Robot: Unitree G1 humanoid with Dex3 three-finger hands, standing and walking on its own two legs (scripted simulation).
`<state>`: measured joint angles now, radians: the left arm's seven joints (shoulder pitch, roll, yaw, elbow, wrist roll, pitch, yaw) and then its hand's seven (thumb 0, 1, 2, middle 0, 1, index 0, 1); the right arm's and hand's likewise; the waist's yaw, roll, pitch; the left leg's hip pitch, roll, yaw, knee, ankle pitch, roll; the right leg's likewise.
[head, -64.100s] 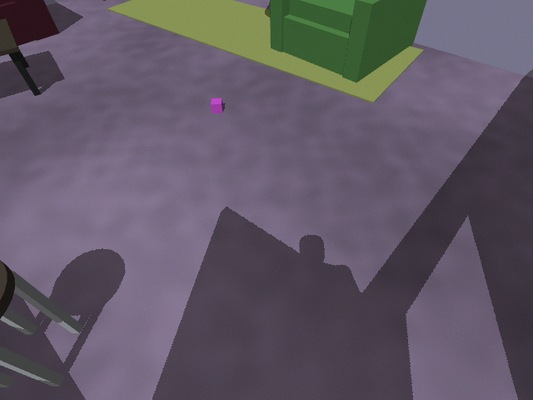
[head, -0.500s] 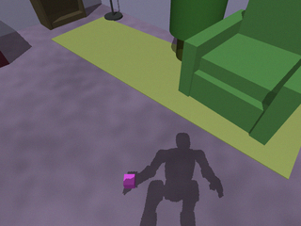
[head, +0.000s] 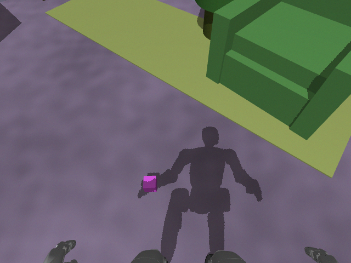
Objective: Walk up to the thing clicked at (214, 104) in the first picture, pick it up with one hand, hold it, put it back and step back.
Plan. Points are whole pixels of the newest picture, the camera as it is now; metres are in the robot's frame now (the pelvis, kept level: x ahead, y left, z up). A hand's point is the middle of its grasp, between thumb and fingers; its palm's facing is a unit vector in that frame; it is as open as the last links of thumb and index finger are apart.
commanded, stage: step back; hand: left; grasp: from above
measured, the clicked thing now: (150, 183) +0.53 +0.19 -0.73
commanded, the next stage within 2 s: none
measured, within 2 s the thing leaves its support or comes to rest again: neither
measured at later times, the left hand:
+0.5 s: hand out of the picture +0.03 +0.29 -0.16, palm faces -0.14 -0.92 -0.37, open 7.4 cm
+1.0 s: hand out of the picture -0.09 +0.28 -0.16, palm faces -0.05 -0.93 -0.36, open 7.4 cm
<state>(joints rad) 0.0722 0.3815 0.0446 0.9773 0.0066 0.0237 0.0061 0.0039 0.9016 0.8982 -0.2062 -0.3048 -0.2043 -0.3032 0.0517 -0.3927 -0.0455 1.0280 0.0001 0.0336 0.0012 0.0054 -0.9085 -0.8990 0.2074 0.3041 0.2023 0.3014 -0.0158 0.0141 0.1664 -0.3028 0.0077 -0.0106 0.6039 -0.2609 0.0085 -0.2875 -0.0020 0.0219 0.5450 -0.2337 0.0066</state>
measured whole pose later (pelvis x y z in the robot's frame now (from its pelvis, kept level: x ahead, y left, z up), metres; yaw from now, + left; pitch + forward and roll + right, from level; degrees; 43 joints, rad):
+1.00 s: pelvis -0.24 +0.03 -0.01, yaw -2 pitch -3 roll +1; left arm 0.08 0.39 0.07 0.77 0.02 0.07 0.01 0.00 0.90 0.90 -0.21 -0.30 -0.20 -0.30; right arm 0.17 -0.36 -0.04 0.90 -0.03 0.02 -0.01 0.01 -0.91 -0.90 0.21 0.30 0.20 0.30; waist 0.01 -0.08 0.21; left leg -0.23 -0.07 -0.01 0.63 -0.34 0.03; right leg -0.43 0.00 0.06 0.77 -0.38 0.00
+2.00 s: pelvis -0.59 -0.02 -0.01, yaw -3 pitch -1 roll +0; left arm 0.17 0.39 0.06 0.86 0.02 0.04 0.00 0.00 0.90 0.90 -0.21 -0.30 -0.20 -0.30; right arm 0.14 -0.37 -0.04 0.86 -0.04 0.02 -0.01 0.01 -0.90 -0.90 0.21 0.30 0.21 0.30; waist 0.02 -0.03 0.13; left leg -0.35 0.01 0.01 0.61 -0.24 0.01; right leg -0.26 0.03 0.08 0.79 -0.50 0.01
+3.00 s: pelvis -0.57 -0.01 +0.00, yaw +0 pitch -2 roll +0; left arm 0.12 0.37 0.03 1.00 0.00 0.00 0.00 0.01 0.90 0.90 -0.21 -0.30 -0.20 -0.30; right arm 0.14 -0.34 -0.03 1.02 -0.02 -0.02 0.00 0.01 -0.91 -0.90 0.21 0.30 0.20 0.30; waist 0.02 -0.03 0.10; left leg -0.28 0.00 0.01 0.59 -0.27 0.00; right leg -0.21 -0.03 -0.01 0.61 -0.36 0.00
